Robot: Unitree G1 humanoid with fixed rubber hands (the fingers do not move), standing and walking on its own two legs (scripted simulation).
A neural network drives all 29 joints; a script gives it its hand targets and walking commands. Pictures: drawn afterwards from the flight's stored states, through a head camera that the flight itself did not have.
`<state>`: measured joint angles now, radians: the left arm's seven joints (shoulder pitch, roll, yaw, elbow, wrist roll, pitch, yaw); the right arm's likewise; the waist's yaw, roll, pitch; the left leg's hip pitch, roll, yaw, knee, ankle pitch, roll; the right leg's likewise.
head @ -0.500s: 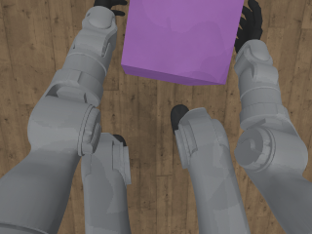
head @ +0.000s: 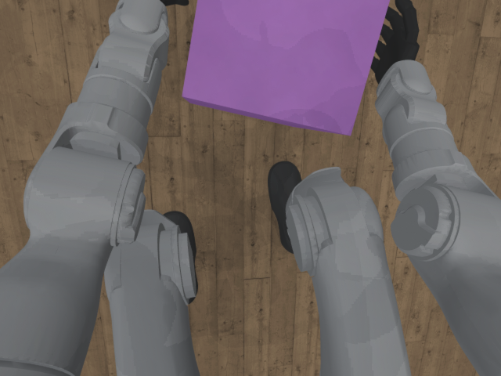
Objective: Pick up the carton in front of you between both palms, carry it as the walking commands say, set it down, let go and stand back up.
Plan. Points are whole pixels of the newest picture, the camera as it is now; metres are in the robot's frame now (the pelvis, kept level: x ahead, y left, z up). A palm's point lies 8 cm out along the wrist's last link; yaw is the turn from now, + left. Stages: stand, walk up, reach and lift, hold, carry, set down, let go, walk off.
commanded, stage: set down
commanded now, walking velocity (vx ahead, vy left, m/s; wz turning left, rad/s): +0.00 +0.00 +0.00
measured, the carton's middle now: (268, 49) +0.49 -0.12 -0.26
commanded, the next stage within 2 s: let go in 1.28 s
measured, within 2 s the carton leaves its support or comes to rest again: neither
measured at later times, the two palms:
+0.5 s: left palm out of the picture +0.57 +0.02 -0.10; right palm (473, 54) +0.43 -0.32 -0.10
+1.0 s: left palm out of the picture +0.58 +0.03 +0.04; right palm out of the picture +0.43 -0.33 +0.05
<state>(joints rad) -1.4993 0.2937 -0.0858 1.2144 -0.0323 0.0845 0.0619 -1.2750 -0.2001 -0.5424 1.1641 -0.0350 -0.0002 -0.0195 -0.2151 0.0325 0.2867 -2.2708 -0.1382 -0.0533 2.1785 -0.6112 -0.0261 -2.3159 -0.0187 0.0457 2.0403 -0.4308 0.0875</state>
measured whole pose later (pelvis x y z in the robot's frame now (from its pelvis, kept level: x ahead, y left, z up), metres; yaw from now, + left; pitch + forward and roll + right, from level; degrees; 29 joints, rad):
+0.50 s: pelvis +0.00 -0.01 +0.03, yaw -2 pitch +40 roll -1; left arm -1.37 0.36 -0.04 0.96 -0.07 0.19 0.10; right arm -1.10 -0.22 -0.36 0.83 0.19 0.07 -0.11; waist -0.21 0.04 0.22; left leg -2.15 -0.05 -0.04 2.08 -0.62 -0.03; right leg -2.24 0.01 0.02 1.94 -0.39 0.04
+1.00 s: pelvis +0.03 -0.01 +0.15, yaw -2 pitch +47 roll +0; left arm -1.18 0.30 0.05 0.87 0.03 0.24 0.05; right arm -0.88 -0.16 -0.41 0.66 0.12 0.16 -0.05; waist -0.21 0.05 -0.07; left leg -1.91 -0.06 -0.05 1.67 -0.58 -0.03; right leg -2.00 0.02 0.04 1.56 -0.37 0.04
